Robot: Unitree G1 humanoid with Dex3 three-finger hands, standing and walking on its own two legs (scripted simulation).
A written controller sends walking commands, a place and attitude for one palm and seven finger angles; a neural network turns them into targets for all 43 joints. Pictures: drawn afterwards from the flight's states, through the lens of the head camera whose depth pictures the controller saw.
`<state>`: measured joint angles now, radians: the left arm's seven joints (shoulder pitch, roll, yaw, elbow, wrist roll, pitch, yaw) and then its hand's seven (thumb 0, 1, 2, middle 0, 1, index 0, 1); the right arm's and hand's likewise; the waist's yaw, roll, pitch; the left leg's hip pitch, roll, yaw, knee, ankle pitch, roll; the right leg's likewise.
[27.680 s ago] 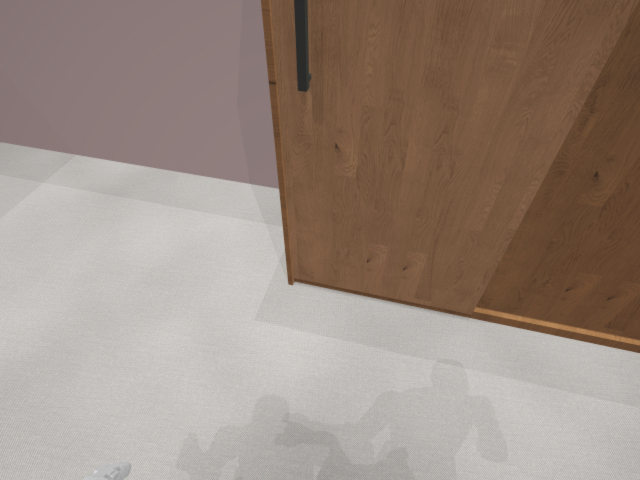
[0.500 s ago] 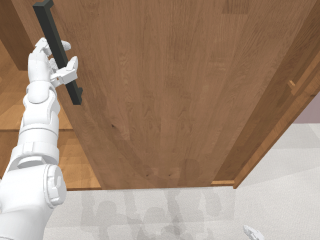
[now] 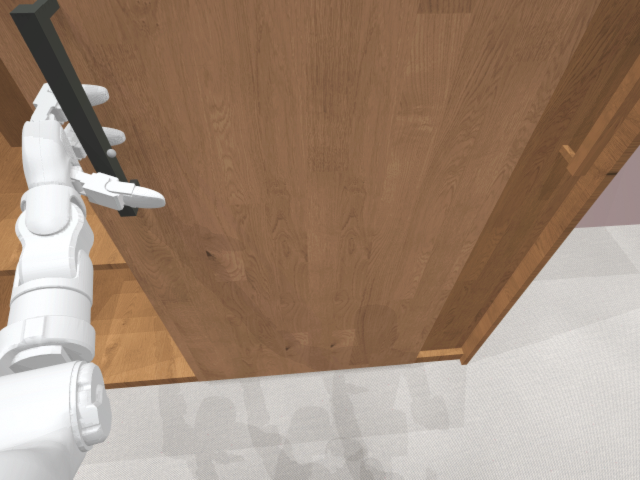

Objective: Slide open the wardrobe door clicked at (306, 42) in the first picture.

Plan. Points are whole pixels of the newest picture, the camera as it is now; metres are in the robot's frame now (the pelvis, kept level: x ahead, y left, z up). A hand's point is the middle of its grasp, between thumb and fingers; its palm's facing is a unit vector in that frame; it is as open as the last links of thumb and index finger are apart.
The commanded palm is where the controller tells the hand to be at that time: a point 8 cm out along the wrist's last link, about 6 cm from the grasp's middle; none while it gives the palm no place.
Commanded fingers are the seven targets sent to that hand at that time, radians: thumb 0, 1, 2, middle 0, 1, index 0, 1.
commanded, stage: slip the hand off the handle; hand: left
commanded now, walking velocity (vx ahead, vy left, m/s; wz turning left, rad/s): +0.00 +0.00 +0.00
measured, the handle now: (94, 122) +0.48 +0.28 +0.20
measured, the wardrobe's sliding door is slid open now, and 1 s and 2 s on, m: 0.47 0.47 0.47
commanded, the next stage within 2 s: draw the hand back to the body in 1.46 s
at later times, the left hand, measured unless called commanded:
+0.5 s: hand (43, 161) +0.41 +0.32 +0.19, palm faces +0.38 -0.91 -0.14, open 14.7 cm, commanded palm +0.38 +0.35 +0.19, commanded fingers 0.00 -0.55 0.20 -0.25 -1.15 -0.25 -1.15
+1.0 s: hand (12, 207) +0.35 +0.32 +0.19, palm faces +0.40 -0.91 -0.12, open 14.7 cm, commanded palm +0.30 +0.35 +0.19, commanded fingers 0.00 -0.55 0.20 -0.25 -1.15 -0.25 -1.15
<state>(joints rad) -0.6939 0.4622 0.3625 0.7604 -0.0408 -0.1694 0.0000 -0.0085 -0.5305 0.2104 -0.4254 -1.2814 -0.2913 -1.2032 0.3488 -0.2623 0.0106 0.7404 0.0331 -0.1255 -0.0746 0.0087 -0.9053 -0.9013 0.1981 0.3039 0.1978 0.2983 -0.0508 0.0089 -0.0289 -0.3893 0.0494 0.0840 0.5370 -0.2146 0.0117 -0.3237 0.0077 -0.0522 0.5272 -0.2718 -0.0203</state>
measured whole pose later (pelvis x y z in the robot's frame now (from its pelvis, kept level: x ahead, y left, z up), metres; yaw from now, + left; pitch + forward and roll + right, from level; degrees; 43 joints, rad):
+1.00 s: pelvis +0.01 +0.01 +0.00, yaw +1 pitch +2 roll -1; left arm -0.31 0.46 0.48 0.32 -0.16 0.00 -0.11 -0.01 -0.55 0.20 -0.26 -1.15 -0.25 -1.15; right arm 0.29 -0.25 0.03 0.66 0.06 -0.09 -0.10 0.01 -0.90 -0.90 0.20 0.30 0.20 0.30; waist 0.01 0.02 -0.06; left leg -0.34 0.03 0.08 0.56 -0.25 0.02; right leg -0.27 -0.01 -0.05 0.53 -0.30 -0.01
